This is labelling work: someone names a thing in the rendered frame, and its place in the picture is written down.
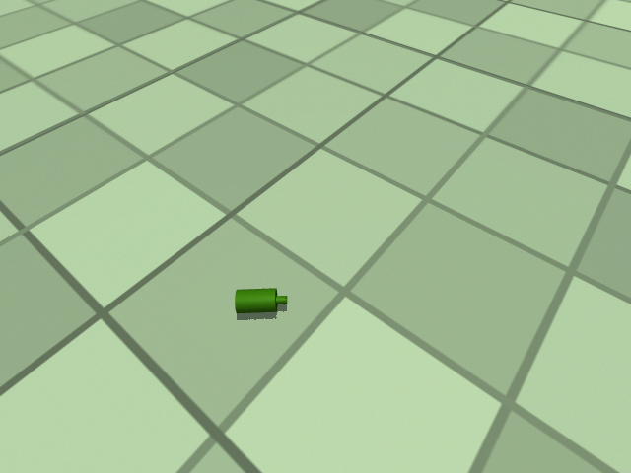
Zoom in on bottle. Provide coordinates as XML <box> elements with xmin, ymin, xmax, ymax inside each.
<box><xmin>235</xmin><ymin>288</ymin><xmax>287</xmax><ymax>313</ymax></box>

